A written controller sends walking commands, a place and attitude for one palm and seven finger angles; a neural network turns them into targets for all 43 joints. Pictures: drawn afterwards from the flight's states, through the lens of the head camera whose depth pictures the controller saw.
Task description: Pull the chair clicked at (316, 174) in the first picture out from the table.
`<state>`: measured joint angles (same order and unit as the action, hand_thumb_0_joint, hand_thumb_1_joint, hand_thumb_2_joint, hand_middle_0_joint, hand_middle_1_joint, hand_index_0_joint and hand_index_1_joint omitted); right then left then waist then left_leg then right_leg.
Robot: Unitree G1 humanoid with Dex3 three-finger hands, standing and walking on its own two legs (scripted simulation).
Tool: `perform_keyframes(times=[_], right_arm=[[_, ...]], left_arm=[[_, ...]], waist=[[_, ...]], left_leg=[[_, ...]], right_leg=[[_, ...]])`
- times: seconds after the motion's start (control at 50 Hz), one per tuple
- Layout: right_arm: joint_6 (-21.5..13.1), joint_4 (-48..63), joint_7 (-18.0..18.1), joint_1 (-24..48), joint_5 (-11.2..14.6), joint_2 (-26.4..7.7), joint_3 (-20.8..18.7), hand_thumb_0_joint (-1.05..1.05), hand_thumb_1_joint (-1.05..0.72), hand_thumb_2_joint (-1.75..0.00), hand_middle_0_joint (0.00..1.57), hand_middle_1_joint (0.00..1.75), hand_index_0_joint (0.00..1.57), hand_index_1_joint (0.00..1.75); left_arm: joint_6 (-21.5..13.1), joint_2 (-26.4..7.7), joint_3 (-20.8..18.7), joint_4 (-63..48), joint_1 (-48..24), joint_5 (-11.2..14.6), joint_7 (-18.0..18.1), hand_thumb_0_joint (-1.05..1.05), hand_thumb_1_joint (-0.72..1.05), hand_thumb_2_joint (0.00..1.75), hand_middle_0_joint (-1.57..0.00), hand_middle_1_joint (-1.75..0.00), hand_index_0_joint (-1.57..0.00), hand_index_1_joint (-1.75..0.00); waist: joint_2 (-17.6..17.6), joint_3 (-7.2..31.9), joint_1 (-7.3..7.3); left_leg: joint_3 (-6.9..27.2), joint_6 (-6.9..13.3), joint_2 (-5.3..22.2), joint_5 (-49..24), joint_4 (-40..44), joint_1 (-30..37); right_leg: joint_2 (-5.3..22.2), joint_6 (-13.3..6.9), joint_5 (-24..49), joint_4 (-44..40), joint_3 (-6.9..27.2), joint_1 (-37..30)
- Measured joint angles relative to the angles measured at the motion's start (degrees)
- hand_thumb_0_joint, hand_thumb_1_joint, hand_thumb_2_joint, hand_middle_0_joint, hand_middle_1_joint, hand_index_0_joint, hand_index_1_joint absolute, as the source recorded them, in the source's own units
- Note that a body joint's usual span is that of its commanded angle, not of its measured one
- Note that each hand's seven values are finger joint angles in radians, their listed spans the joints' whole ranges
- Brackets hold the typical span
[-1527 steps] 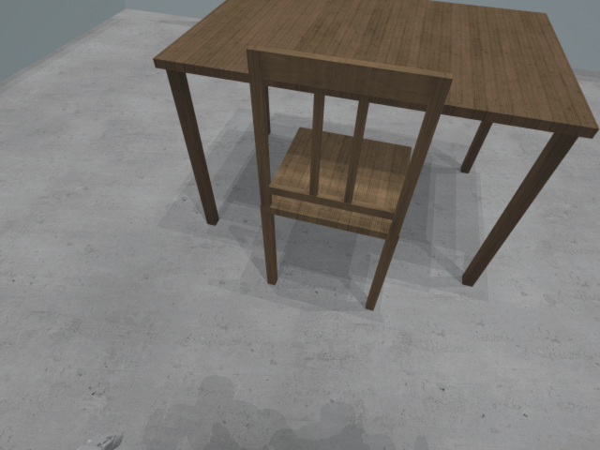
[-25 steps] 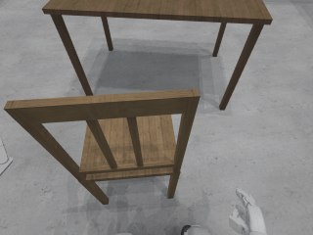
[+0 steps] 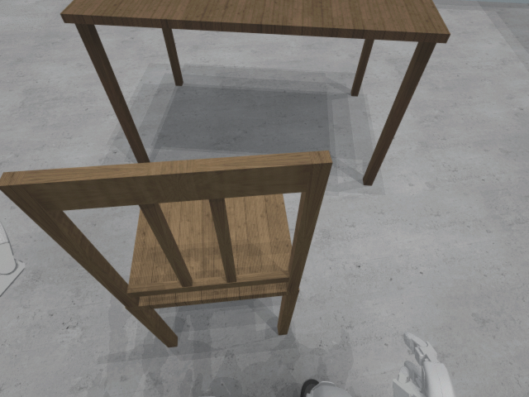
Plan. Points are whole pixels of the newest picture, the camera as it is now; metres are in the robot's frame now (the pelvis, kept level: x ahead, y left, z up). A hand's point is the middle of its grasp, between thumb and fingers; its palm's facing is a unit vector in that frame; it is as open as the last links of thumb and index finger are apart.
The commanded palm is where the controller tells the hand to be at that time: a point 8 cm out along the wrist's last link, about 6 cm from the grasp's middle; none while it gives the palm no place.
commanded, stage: step back with the hand held close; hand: left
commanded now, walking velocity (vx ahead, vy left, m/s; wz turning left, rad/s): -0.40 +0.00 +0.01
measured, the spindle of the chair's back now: (171, 250) +0.36 +0.20 -0.06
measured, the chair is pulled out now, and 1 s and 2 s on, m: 0.55 0.55 0.55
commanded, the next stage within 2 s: stop stepping back and stand still in 0.88 s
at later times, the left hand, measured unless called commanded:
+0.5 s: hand (1, 292) +0.19 +0.25 +0.18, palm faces +0.46 -0.73 -0.51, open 7.4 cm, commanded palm +0.13 +0.29 +0.19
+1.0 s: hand out of the picture +0.08 +0.22 +0.19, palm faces +0.34 -0.78 -0.53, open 7.4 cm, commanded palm +0.02 +0.28 +0.19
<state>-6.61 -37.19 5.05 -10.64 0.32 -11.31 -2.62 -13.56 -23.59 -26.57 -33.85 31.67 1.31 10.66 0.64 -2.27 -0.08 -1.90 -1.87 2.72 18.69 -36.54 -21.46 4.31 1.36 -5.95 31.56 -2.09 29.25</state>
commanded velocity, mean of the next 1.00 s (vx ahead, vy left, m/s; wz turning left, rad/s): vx -0.37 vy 0.00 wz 0.00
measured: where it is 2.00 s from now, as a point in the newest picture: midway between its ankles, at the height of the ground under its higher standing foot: outside the picture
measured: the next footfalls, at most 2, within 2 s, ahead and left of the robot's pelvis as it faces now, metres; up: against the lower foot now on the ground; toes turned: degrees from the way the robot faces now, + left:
right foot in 0.46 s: +0.07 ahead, -0.14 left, +0.00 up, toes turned -3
right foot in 0.88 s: -0.04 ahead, -0.16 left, +0.00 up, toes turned -4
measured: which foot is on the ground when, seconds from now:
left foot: down 0.00-0.90, up 0.92-1.00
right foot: down 0.00-0.34, up 0.36-0.44, down 0.46-0.64, up 0.66-0.86, down 0.88-1.00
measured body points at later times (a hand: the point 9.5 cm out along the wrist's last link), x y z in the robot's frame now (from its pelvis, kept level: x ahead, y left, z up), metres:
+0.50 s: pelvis -0.01 -0.01 +0.00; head +0.02 -0.01 +0.45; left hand +0.16 +0.29 +0.21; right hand +0.16 -0.24 -0.09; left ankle +0.00 +0.14 -0.72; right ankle +0.03 -0.14 -0.72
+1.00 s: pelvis -0.12 -0.02 +0.01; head -0.09 -0.02 +0.46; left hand +0.06 +0.26 +0.22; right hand +0.04 -0.25 -0.09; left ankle -0.09 +0.11 -0.69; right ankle -0.08 -0.16 -0.72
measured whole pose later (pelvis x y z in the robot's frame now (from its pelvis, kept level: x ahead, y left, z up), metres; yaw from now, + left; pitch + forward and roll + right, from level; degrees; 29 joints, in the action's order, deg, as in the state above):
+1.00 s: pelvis -0.12 -0.02 +0.01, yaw -1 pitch +0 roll -1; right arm -8.5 -39.2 2.7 -9.3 1.0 -9.9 -2.1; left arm -13.9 -24.9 -25.2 -33.1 33.2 3.1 6.9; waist -1.0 -3.8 -0.4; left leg 1.2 -1.9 0.9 25.8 -52.1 -28.0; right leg 2.3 0.6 -12.4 31.6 -2.3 19.6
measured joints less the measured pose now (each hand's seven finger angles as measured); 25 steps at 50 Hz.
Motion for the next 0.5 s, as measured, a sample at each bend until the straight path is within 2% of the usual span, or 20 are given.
perform_keyframes(times=[0.12,0.18,0.26,0.34,0.4,0.42,0.46,0.5], right_arm=[[-0.1,0.94,0.08,-0.07,0.49,1.22,-0.14,0.01,-0.9,-0.9,0.2,0.3,0.2,0.3],[-0.46,0.81,-0.16,-0.07,0.44,1.14,-0.09,0.01,-0.9,-0.9,0.2,0.3,0.2,0.3],[0.06,-0.3,-0.4,0.91,0.21,0.1,-0.44,0.01,-0.9,-0.9,0.21,0.3,0.2,0.3],[0.74,-0.23,0.0,1.34,0.12,-0.06,-0.12,0.01,-0.9,-0.9,0.21,0.3,0.2,0.3],[0.45,0.49,0.24,0.54,0.29,0.92,-0.15,0.01,-0.9,-0.9,0.2,0.3,0.2,0.3],[0.15,0.67,0.16,0.03,0.35,1.25,-0.16,0.01,-0.9,-0.9,0.2,0.3,0.2,0.3],[-0.73,0.88,-0.46,-0.96,0.4,1.73,-0.08,0.01,-0.9,-0.9,0.2,0.3,0.2,0.3],[-1.21,0.12,-1.01,-0.32,0.38,1.22,-0.1,0.01,-0.9,-0.9,0.2,0.3,0.2,0.3]], left_arm=[[0.08,-2.28,-2.32,1.65,1.95,0.7,0.01,0.02,0.89,0.9,-0.22,-0.3,-0.21,-0.3],[0.28,-0.76,-1.29,1.75,1.06,0.93,-0.22,0.02,0.89,0.9,-0.21,-0.3,-0.21,-0.3],[0.72,1.55,1.47,0.18,-0.52,0.59,-0.44,0.02,0.89,0.9,-0.21,-0.3,-0.21,-0.3],[0.3,-0.27,0.34,-0.93,0.84,0.2,-0.31,0.02,0.89,0.9,-0.22,-0.3,-0.21,-0.3],[0.0,-1.77,-1.57,0.86,2.25,0.55,-0.13,0.02,0.89,0.9,-0.22,-0.3,-0.21,-0.3],[0.21,-1.94,-1.87,1.65,2.3,0.71,-0.12,0.02,0.89,0.9,-0.22,-0.3,-0.21,-0.3],[0.49,-1.96,-2.1,2.38,2.07,1.01,-0.34,0.02,0.89,0.9,-0.22,-0.3,-0.21,-0.3],[0.25,-0.1,-0.86,2.62,0.72,1.12,-0.8,0.02,0.89,0.9,-0.21,-0.3,-0.21,-0.3]], waist=[[0.21,-0.07,-0.5],[-0.7,0.0,-0.1],[-0.85,-0.27,0.27],[0.49,-0.39,0.15],[-0.11,0.74,-0.4],[-0.55,1.27,-0.52],[-0.72,1.89,-0.19],[-2.16,1.14,0.55]], left_leg=[[0.13,-0.49,0.2,1.17,-1.55,0.43],[0.81,-0.85,0.87,2.42,-3.55,-0.04],[2.18,0.6,-0.53,4.86,-3.76,-0.48],[1.34,0.38,-0.85,-1.99,0.32,0.77],[1.88,-0.27,0.07,-0.88,0.22,0.5],[2.34,-0.46,0.4,-0.68,0.05,0.23],[2.79,-0.86,0.64,-0.25,-0.98,-0.36],[3.18,-0.75,1.83,0.14,-3.14,-1.51]], right_leg=[[-0.04,-0.2,-1.93,3.2,-0.02,0.41],[-0.53,-0.69,-3.15,4.85,-0.68,0.55],[-0.18,-0.66,-1.93,3.05,-0.85,0.04],[0.16,-0.36,-0.89,1.0,-0.27,-0.5],[-1.38,-0.49,-10.13,7.71,0.13,0.09],[-1.94,-0.6,-11.06,9.01,0.01,-0.8],[-2.08,-1.0,-6.54,5.48,-0.64,-4.75],[-3.25,-1.19,-8.02,3.36,-1.24,-5.86]])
